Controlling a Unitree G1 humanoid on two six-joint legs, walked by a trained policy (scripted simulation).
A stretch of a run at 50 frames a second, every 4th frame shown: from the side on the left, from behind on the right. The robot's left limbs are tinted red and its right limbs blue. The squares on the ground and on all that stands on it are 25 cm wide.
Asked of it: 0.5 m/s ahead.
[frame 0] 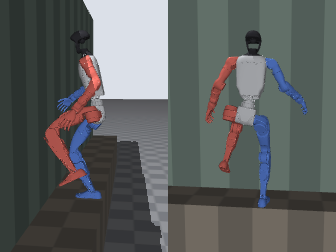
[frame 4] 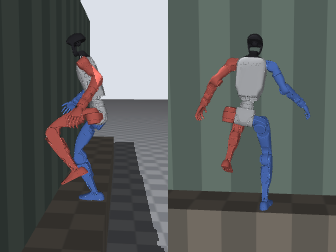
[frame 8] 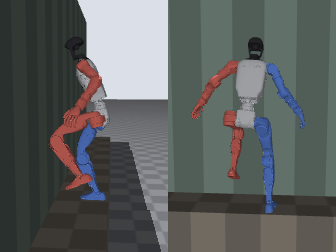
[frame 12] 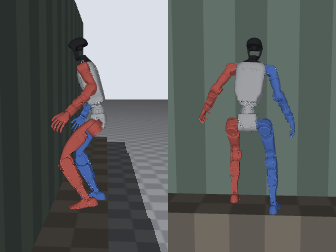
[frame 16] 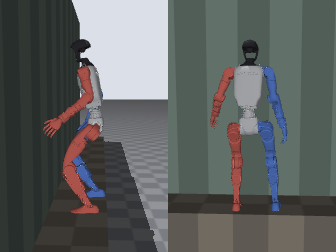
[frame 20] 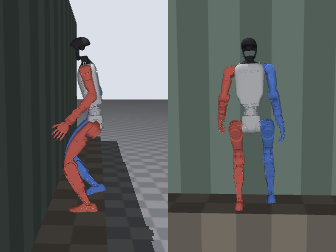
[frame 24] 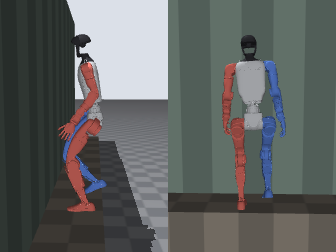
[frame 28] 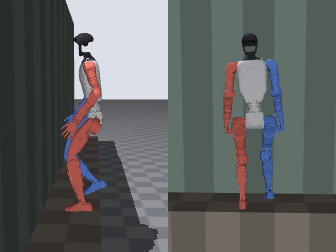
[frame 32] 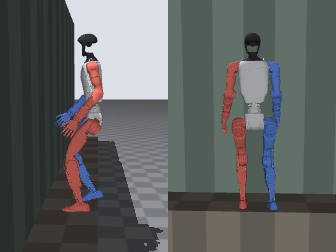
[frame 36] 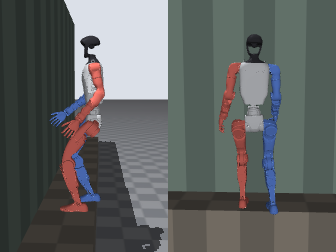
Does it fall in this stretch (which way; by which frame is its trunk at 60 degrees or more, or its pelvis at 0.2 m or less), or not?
no
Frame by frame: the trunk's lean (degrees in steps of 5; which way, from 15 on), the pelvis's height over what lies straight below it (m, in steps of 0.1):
0: 15 forward, 0.7
4: 20 forward, 0.8
8: 25 forward, 0.7
12: 20 forward, 0.7
16: 15 forward, 0.7
20: 15 forward, 0.7
24: 15 forward, 0.7
28: 10, 0.7
32: 5, 0.7
36: 5, 0.7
